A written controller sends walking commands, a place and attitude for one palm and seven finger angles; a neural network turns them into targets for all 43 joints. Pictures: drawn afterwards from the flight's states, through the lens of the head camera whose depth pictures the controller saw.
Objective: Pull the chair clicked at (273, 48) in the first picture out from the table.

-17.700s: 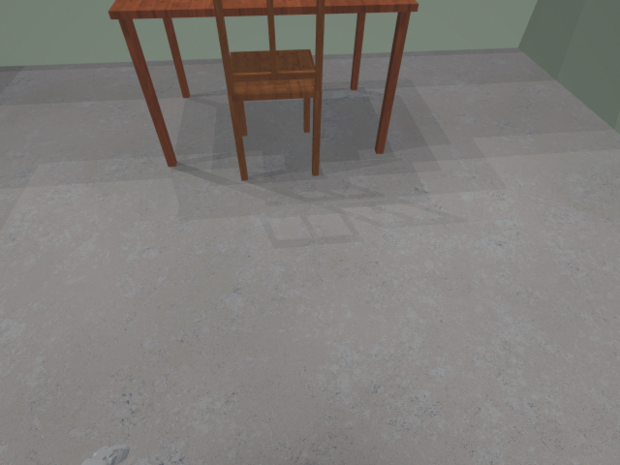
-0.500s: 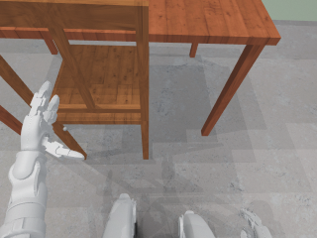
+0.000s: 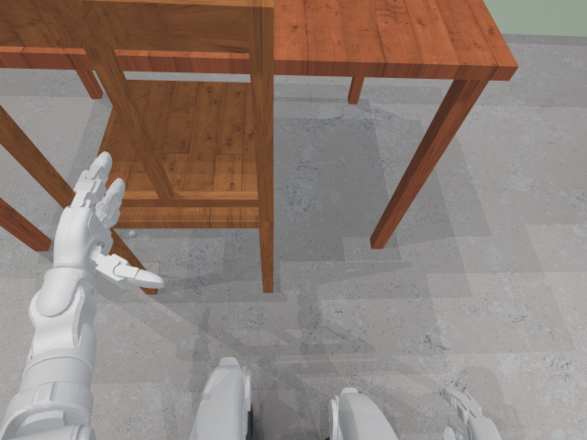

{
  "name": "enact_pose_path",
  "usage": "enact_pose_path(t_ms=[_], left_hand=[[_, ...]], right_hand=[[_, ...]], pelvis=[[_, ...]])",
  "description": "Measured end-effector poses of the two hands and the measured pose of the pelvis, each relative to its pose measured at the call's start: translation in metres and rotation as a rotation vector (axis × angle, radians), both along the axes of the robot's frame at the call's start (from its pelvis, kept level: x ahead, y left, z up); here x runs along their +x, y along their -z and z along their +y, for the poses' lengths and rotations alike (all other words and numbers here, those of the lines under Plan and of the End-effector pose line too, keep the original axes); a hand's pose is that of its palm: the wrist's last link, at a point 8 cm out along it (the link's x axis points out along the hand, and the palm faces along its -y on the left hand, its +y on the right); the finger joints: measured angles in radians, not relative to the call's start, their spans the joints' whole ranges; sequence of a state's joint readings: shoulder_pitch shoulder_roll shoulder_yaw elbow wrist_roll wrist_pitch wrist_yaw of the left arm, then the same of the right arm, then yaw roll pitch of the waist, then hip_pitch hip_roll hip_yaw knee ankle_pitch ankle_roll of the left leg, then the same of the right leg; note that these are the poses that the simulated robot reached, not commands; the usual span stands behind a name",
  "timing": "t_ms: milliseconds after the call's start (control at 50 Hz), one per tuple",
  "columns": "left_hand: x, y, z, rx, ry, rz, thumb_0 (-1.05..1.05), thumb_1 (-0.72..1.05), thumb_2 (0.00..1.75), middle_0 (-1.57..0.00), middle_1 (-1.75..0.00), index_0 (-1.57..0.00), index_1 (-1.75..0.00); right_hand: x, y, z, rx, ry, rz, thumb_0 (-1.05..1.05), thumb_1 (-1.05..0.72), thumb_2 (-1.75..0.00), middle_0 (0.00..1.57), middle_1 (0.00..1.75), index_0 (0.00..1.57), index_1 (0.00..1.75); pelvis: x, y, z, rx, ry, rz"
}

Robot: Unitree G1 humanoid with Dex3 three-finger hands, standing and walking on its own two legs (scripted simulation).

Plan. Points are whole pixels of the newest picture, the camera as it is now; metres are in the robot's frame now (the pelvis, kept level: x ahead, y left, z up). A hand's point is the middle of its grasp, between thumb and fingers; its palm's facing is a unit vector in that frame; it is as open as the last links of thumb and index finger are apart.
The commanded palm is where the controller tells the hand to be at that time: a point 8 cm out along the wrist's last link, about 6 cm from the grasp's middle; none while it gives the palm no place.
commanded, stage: push the fingers through the gap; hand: left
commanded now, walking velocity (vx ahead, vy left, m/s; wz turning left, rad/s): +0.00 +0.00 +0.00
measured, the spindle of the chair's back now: (140, 138) +0.52 +0.25 +0.05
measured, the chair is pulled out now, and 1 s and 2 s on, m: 0.00 0.00 0.00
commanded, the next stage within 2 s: hook a spindle and tug to test in 1.40 s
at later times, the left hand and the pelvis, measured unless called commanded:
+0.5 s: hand (143, 189) +0.44 +0.23 +0.03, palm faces +0.07 -1.00 -0.04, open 16.9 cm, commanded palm +0.42 +0.27 +0.03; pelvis +0.00 +0.00 -0.01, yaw -1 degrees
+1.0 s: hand (149, 165) +0.48 +0.23 +0.03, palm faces +0.06 -1.00 -0.04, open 17.0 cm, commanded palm +0.46 +0.26 +0.03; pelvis +0.00 +0.00 -0.02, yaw -2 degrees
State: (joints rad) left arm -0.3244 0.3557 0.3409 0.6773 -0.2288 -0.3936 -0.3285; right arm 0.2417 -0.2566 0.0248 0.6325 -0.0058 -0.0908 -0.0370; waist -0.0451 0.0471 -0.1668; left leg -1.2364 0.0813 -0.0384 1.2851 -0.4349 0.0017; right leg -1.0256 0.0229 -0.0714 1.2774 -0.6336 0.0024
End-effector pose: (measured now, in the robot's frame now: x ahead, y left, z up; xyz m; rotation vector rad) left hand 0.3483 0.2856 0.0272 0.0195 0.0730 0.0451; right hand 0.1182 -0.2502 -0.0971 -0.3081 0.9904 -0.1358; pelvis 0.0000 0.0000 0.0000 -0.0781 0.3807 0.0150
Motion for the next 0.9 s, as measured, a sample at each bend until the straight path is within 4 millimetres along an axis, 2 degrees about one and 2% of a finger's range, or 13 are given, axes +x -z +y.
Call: enact_pose_path(t_ms=[80,160,300,560,900], left_hand=[[0.011,-0.005,-0.005,0.009,-0.001,-0.064,-0.01,-0.5,0.3,-0.06,-0.08,-0.06,-0.08],[0.026,-0.012,-0.002,0.024,-0.015,-0.097,-0.01,-0.5,0.3,-0.06,-0.08,-0.06,-0.08],[0.042,-0.005,0.001,0.021,-0.004,-0.025,-0.01,-0.5,0.3,-0.06,-0.08,-0.06,-0.08],[0.073,-0.007,-0.001,0.028,-0.018,-0.052,-0.01,-0.5,0.3,-0.06,-0.08,-0.06,-0.08],[0.095,-0.008,0.003,0.021,-0.031,-0.058,-0.01,-0.5,0.3,-0.06,-0.08,-0.06,-0.08]], right_hand=[[-0.004,-0.001,-0.005,-0.026,0.007,0.005,0.01,-0.9,-0.9,0.2,0.3,0.2,0.3],[-0.009,0.001,-0.008,-0.033,0.016,0.022,0.01,-0.91,-0.9,0.2,0.3,0.2,0.3],[-0.024,0.005,-0.008,-0.023,0.041,0.073,0.01,-0.91,-0.9,0.2,0.3,0.2,0.3],[-0.047,0.013,-0.008,-0.021,0.074,0.162,0.01,-0.91,-0.9,0.2,0.3,0.2,0.3],[-0.061,0.016,-0.013,-0.035,0.094,0.225,0.0,-0.91,-0.9,0.2,0.3,0.2,0.3]], pelvis=[[0.0,0.002,0.001,-0.004,0.004,0.003],[0.0,0.004,0.0,-0.004,0.008,0.01],[0.0,0.005,0.001,-0.005,0.013,0.024],[0.003,0.008,0.002,-0.006,0.021,0.051],[0.002,0.013,0.002,-0.011,0.023,0.069]])
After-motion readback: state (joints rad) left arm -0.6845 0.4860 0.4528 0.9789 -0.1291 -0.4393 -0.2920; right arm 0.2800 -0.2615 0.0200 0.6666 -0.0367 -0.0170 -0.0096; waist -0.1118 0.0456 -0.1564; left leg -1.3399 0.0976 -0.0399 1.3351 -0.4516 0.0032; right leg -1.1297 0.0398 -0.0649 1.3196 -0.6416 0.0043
